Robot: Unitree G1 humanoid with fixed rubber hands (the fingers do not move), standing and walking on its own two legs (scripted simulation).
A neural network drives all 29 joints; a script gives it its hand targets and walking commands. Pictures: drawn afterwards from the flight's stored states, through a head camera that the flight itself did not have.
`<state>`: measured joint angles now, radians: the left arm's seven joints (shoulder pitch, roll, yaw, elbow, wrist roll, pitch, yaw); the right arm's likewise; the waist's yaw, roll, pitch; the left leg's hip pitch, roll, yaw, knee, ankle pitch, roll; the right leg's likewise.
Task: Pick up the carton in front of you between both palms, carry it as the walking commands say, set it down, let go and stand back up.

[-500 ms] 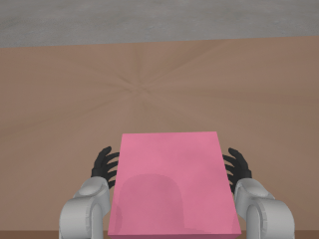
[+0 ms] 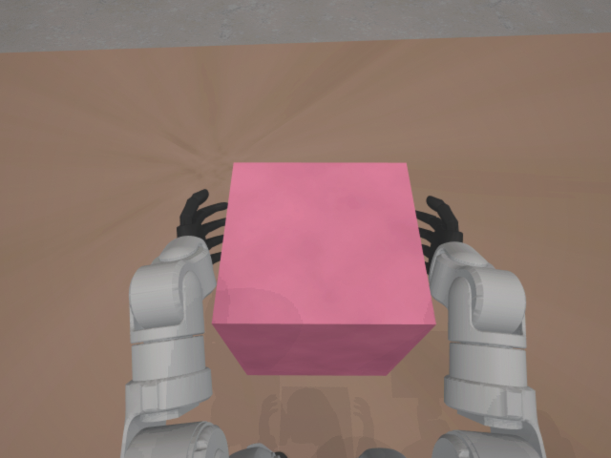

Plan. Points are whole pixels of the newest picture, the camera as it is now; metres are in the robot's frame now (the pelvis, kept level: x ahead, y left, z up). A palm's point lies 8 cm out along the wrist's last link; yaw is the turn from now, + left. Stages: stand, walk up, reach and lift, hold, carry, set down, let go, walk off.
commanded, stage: carry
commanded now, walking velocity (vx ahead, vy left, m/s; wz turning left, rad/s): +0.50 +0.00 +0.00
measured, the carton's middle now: (318, 280) +0.34 -0.01 +0.01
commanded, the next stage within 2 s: none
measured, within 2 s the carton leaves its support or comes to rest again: neither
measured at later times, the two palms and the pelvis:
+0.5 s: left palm (216, 107) +0.66 +0.15 +0.05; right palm (385, 101) +0.68 -0.15 +0.05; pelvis +0.35 -0.02 -0.03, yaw +2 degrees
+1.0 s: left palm (191, 45) +0.96 +0.25 +0.00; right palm (317, 34) +1.02 -0.04 +0.00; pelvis +0.68 +0.04 -0.07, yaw +15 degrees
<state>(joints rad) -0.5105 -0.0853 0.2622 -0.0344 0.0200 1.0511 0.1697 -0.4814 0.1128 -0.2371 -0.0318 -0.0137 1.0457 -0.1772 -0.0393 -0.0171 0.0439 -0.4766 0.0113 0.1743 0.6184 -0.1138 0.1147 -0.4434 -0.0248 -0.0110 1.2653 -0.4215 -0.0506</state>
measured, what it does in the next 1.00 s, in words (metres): goes down, turning left: right foot 0.03 m lower, then left foot 0.04 m lower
